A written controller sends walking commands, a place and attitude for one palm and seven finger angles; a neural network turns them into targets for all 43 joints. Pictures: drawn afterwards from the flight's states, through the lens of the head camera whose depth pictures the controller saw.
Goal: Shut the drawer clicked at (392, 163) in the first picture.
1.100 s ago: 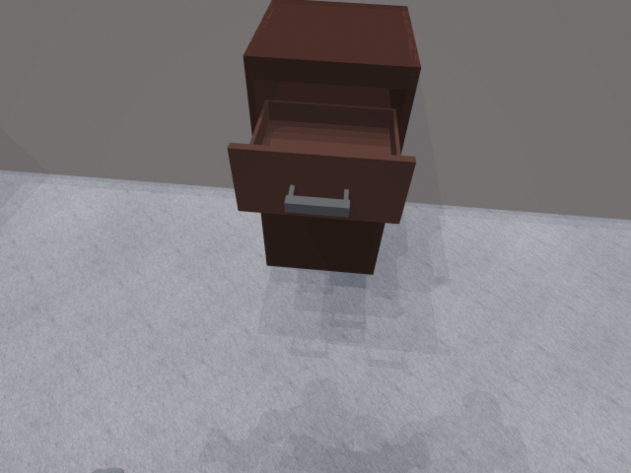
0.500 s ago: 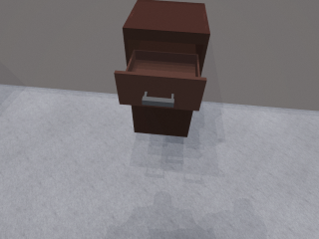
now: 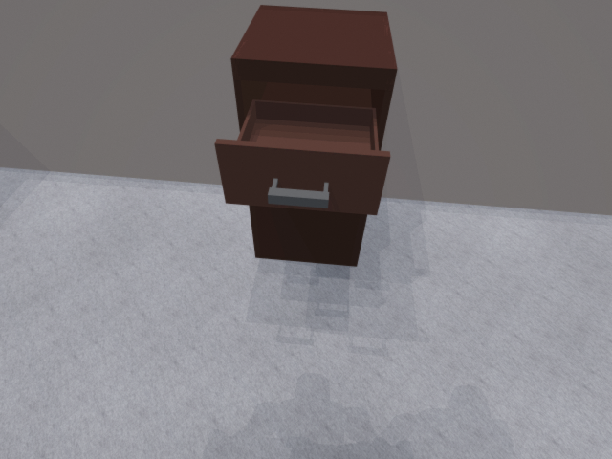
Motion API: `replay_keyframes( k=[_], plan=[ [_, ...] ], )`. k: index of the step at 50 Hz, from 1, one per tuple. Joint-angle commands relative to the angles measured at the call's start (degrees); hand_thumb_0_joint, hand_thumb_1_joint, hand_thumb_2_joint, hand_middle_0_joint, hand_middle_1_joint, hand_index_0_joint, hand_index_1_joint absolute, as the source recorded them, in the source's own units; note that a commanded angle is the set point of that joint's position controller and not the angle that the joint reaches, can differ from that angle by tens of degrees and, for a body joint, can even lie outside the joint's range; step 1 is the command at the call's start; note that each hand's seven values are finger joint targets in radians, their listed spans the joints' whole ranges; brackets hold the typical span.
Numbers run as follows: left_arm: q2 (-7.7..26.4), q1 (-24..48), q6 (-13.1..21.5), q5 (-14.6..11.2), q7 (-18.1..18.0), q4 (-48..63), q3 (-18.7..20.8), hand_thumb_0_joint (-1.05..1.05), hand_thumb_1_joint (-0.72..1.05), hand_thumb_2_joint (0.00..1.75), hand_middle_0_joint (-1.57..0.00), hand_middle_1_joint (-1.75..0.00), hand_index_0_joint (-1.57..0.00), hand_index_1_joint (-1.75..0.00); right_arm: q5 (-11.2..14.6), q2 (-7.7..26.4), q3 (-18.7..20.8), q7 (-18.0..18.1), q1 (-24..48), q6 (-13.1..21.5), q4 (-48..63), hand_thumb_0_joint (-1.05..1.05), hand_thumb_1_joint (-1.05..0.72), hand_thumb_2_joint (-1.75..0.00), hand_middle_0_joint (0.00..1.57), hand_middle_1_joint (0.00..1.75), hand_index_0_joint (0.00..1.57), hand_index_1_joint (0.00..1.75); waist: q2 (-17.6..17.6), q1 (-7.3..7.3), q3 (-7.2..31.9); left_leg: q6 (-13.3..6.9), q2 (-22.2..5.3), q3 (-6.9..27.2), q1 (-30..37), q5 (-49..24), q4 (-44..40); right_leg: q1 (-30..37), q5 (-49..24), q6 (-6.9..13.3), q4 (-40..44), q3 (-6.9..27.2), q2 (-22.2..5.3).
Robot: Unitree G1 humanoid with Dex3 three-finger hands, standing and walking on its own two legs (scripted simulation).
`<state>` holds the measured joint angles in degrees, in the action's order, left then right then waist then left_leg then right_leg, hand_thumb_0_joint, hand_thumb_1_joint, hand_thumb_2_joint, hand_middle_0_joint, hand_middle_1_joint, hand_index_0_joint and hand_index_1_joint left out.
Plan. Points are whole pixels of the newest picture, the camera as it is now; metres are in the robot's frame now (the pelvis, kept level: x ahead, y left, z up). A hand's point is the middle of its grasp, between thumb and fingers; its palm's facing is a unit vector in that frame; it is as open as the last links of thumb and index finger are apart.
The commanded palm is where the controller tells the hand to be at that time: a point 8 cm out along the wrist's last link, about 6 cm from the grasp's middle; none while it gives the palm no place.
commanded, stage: look at it before walking up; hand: left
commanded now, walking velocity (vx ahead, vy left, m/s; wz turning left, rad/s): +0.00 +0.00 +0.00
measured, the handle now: (299, 191) +0.68 +0.06 -0.09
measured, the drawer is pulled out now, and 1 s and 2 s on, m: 0.30 0.30 0.30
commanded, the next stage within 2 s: take the last steps up to it in 0.34 s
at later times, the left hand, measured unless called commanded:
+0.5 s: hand out of the picture +0.06 +0.23 -0.16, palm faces -0.02 -0.95 -0.31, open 7.3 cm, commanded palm none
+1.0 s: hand out of the picture +0.04 +0.09 -0.18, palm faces +0.03 -0.99 -0.15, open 7.3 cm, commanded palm none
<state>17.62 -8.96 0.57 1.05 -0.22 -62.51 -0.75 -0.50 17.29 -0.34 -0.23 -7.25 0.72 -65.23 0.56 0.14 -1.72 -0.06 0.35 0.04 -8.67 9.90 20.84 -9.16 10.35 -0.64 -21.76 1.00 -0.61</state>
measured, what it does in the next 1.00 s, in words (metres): walks ahead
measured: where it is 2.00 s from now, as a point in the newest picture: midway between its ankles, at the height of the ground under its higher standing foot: (344, 429)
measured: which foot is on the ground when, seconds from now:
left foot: down 0.00-0.80, up 0.82-1.00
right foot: down 0.00-1.00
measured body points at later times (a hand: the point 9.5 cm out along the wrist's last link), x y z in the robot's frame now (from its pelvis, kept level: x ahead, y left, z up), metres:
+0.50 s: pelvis +0.01 +0.00 +0.00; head +0.01 +0.00 +0.45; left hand +0.06 +0.28 -0.14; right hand +0.08 -0.28 -0.14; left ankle +0.02 +0.12 -0.75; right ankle +0.02 -0.13 -0.75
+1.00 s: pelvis +0.10 -0.06 -0.01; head +0.11 -0.06 +0.44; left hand +0.04 +0.14 -0.16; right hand +0.08 -0.29 -0.16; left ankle +0.12 +0.06 -0.67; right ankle +0.05 -0.13 -0.75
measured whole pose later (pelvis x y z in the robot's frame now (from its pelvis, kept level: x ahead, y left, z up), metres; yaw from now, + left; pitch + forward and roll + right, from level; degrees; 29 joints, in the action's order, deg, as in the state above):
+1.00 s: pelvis +0.10 -0.06 -0.01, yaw -3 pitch -1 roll +0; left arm 5.6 -25.6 3.4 1.6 -0.9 -64.4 1.4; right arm -1.4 9.7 3.2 0.1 -16.4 0.2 -64.9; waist -0.5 0.7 -1.4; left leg -0.2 -5.1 -5.0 -29.2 18.7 62.6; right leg -5.8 16.8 4.4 -23.2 -6.1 2.5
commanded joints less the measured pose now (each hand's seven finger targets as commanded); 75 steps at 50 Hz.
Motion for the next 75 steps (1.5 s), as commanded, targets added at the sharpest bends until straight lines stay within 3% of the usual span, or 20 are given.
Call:
replay_keyframes(
  k=[1, 23, 25, 29, 33, 36, 38, 39, 40, 41, 45, 56, 60, 61, 63, 64, 65, 68, 71, 75],
  plan=[
    [10.8, 1.0, 1.1, -0.3, -0.9, 3.1, 2.2, 0.00, 0.90, 0.90, -0.20, -0.30, -0.20, -0.30, 0.0, 11.2, 2.2, 0.8, 1.9, 1.3, 3.2, 0.00, -0.90, -0.90, 0.20, 0.30, 0.20, 0.30, -0.8, -0.12, 2.4, -1.2, -6.4, 6.1, 0.1, -2.3, -4.5, -0.7, -0.8, 1.5, 4.9, 5.7, -5.8],
    [10.9, 0.5, 1.1, -0.4, -0.8, 2.4, 2.1, 0.00, 0.90, 0.90, -0.20, -0.30, -0.20, -0.30, 0.0, 11.2, 1.8, 1.0, 1.8, 1.2, 2.9, 0.00, -0.90, -0.90, 0.20, 0.30, 0.20, 0.30, -0.8, -0.06, 1.9, -0.9, -6.5, 5.9, 0.9, -3.5, -5.0, 0.3, -2.3, 1.5, 5.9, 5.4, -5.9],
    [4.2, -3.3, 0.1, -0.5, -1.0, 0.5, 0.9, 0.00, 0.90, 0.90, -0.20, -0.30, -0.20, -0.30, -0.4, 4.6, 0.4, 0.9, -2.1, 0.3, 1.3, 0.00, -0.90, -0.90, 0.20, 0.30, 0.20, 0.30, 1.0, -0.34, 3.0, -0.2, -6.5, 4.7, 2.1, 2.9, -4.2, -0.5, 4.8, 0.7, 5.0, 4.8, -4.9],
    [4.0, -6.0, -0.9, 0.2, 0.2, 1.1, 2.1, 0.00, 0.90, 0.90, -0.20, -0.30, -0.20, -0.30, -1.0, 6.6, 1.9, 0.8, -4.4, -0.2, 1.7, 0.00, -0.90, -0.90, 0.20, 0.30, 0.20, 0.30, -2.7, -0.42, -4.6, -2.6, -8.8, 7.9, -3.4, 25.2, -6.6, -8.5, 18.0, 1.9, -0.9, 3.5, -1.9],
    [1.0, -5.1, -0.6, 0.5, 1.4, 4.1, 2.9, 0.00, 0.90, 0.90, -0.20, -0.30, -0.20, -0.30, -1.0, 9.1, 4.4, 1.5, -9.7, 0.8, 2.5, 0.00, -0.90, -0.90, 0.20, 0.30, 0.20, 0.30, -8.7, -2.27, -6.7, -10.1, -19.6, 18.8, 0.9, 24.8, -11.0, -19.4, 13.4, 1.9, -19.1, -1.7, -0.5],
    [-1.0, -6.0, 0.2, 0.2, 1.9, 5.3, 3.7, 0.00, 0.90, 0.90, -0.20, -0.30, -0.20, -0.30, -1.2, 7.3, 4.7, 1.8, -10.2, 1.8, 2.9, 0.00, -0.90, -0.90, 0.20, 0.30, 0.20, 0.30, -8.4, -1.28, -5.3, -10.1, -19.7, 13.3, 1.1, 11.7, -7.9, -17.0, 14.7, 2.1, -17.2, -1.5, -2.9],
    [-1.9, -14.9, 0.7, 0.4, 2.0, 2.1, 4.1, 0.00, 0.90, 0.90, -0.20, -0.30, -0.20, -0.30, -1.0, 5.2, 4.4, 1.9, -7.8, 1.8, 3.1, 0.00, -0.90, -0.90, 0.20, 0.30, 0.20, 0.30, -5.3, 2.84, -1.9, -5.7, -13.6, 3.9, -7.8, 10.7, 2.7, 0.1, 6.1, 2.3, -6.2, -4.7, -0.6],
    [1.1, -21.0, 1.3, 0.6, 1.4, 0.1, 5.0, 0.00, 0.90, 0.90, -0.20, -0.30, -0.20, -0.30, -0.5, 1.7, 3.8, 1.7, -7.8, 1.8, 3.9, 0.00, -0.90, -0.90, 0.20, 0.30, 0.20, 0.30, 4.8, 5.10, -1.0, -2.7, -7.0, -2.3, -18.8, 17.0, 16.1, 9.8, 12.5, 4.4, 1.4, 6.0, -6.7],
    [6.7, -26.2, 1.9, 0.3, 0.3, -1.2, 6.2, 0.00, 0.90, 0.90, -0.20, -0.30, -0.20, -0.30, -0.2, -2.4, 2.8, 1.2, -5.9, 1.9, 6.4, 0.00, -0.90, -0.90, 0.20, 0.30, 0.20, 0.30, 20.5, 6.74, -1.1, -0.5, -1.0, -8.2, -30.0, 24.1, 31.7, 14.4, 14.8, 9.9, 11.7, 25.2, -19.2],
    [4.3, -28.1, 2.1, -0.4, -0.5, -1.9, 5.6, 0.00, 0.90, 0.90, -0.20, -0.30, -0.20, -0.30, -0.5, 0.2, 3.5, 1.2, -2.6, 1.9, 7.1, 0.00, -0.90, -0.90, 0.20, 0.30, 0.20, 0.30, 12.8, 7.06, -3.7, -1.8, -3.6, -1.8, -30.6, 22.6, 40.1, 9.2, 12.9, 12.1, 12.9, 27.3, -20.3],
    [-2.2, -20.0, 3.2, 0.2, -1.4, 0.0, 4.0, 0.00, 0.90, 0.90, -0.20, -0.30, -0.20, -0.30, -1.0, -4.0, 4.0, 0.5, -6.1, 1.8, 4.8, 0.00, -0.90, -0.90, 0.20, 0.30, 0.20, 0.30, 0.6, 0.81, -3.8, -0.6, -6.8, -2.3, -28.9, 10.1, 46.2, 4.2, -0.9, 14.3, 10.4, 13.7, -15.6],
    [-5.1, -25.3, 3.7, 0.6, -1.9, -3.6, 3.5, 0.00, 0.90, 0.90, -0.20, -0.30, -0.20, -0.30, -0.5, -7.7, 4.0, -0.3, 2.6, 2.3, 8.4, 0.00, -0.90, -0.90, 0.20, 0.30, 0.20, 0.30, 6.0, 2.18, -6.0, -0.8, -4.8, -6.9, -25.4, 4.8, 24.0, 7.9, -21.4, 11.6, 8.0, 5.7, -11.9],
    [-4.0, -22.6, 3.4, 0.4, -1.7, -3.0, 4.0, 0.00, 0.90, 0.90, -0.20, -0.30, -0.20, -0.30, -0.6, -6.6, 4.1, 0.8, -7.4, 3.2, 5.7, 0.00, -0.90, -0.90, 0.20, 0.30, 0.20, 0.30, 3.0, -2.86, -2.6, -3.0, -0.5, -9.5, -5.5, 1.1, 12.6, 3.5, -30.9, 9.1, -4.8, 1.2, -8.8],
    [-4.7, -22.6, 3.3, 0.0, -1.4, -2.7, 4.0, 0.00, 0.90, 0.90, -0.20, -0.30, -0.20, -0.30, -1.0, -4.5, 4.5, 1.3, -14.1, 3.5, 3.9, 0.00, -0.90, -0.90, 0.20, 0.30, 0.20, 0.30, 1.6, -5.36, 0.5, -4.5, -2.8, -5.8, 5.7, -1.0, 9.6, -2.5, -27.5, 7.6, -15.4, 0.2, -6.8],
    [-7.6, -22.1, 3.5, -0.4, -0.7, 1.1, 3.7, 0.00, 0.90, 0.90, -0.20, -0.30, -0.20, -0.30, -1.2, 5.3, 6.4, 2.2, -24.1, 3.4, 2.5, 0.00, -0.90, -0.90, 0.20, 0.30, 0.20, 0.30, -13.4, -6.36, 7.1, -16.9, -28.9, 30.4, 16.7, -0.6, -5.4, -22.5, 21.0, 3.7, -47.4, -3.7, 2.9],
    [-6.3, -19.2, 3.0, 0.3, -0.7, 2.1, 3.9, 0.00, 0.90, 0.90, -0.20, -0.30, -0.20, -0.30, -0.6, 4.3, 6.2, 2.0, -19.2, 2.9, 3.6, 0.00, -0.90, -0.90, 0.20, 0.30, 0.20, 0.30, -6.7, -5.03, 3.6, -17.4, -28.7, 29.8, 7.9, 14.4, -8.4, -24.8, 21.4, 4.2, -52.5, -0.7, -0.2],
    [-7.1, -17.1, 2.5, 0.5, -0.7, 3.0, 3.7, 0.00, 0.90, 0.90, -0.20, -0.30, -0.20, -0.30, -0.7, 2.2, 5.7, 2.0, -14.8, 3.0, 5.4, 0.00, -0.90, -0.90, 0.20, 0.30, 0.20, 0.30, -8.2, -3.50, -0.8, -16.3, -26.9, 29.2, 1.3, 21.8, -10.6, -27.4, 17.7, 3.7, -54.8, 0.0, -2.1],
    [-8.5, -17.3, 0.9, 1.1, 0.5, 2.7, 4.2, 0.00, 0.90, 0.90, -0.20, -0.30, -0.20, -0.30, -0.9, -3.8, 4.1, 1.9, -8.4, 3.7, 6.4, 0.00, -0.90, -0.90, 0.20, 0.30, 0.20, 0.30, -6.2, 1.17, -5.0, -10.8, -18.9, 13.4, -13.8, 16.9, -12.6, -20.5, 9.1, 2.4, -45.9, -0.1, -6.1],
    [-9.4, -17.3, 0.0, 0.9, 0.8, 3.6, 4.2, 0.00, 0.90, 0.90, -0.20, -0.30, -0.20, -0.30, -1.0, -2.7, 4.7, 1.7, -8.2, 4.0, 7.5, 0.00, -0.90, -0.90, 0.20, 0.30, 0.20, 0.30, -7.0, 2.02, -1.7, -9.9, -15.4, 4.7, -14.6, 8.2, -12.0, -15.4, 6.1, 0.9, -35.5, -3.1, -6.0],
    [-7.8, -10.0, 0.0, 0.8, 1.0, 6.3, 4.2, 0.00, 0.90, 0.90, -0.20, -0.30, -0.20, -0.30, -1.2, -0.2, 5.4, 1.3, -10.2, 3.0, 7.1, 0.00, -0.90, -0.90, 0.20, 0.30, 0.20, 0.30, -6.4, -0.11, -2.8, -10.3, -15.5, 5.8, -12.5, 14.0, -12.3, -13.6, 5.4, 0.1, -23.5, -5.3, -5.0]
  ],
)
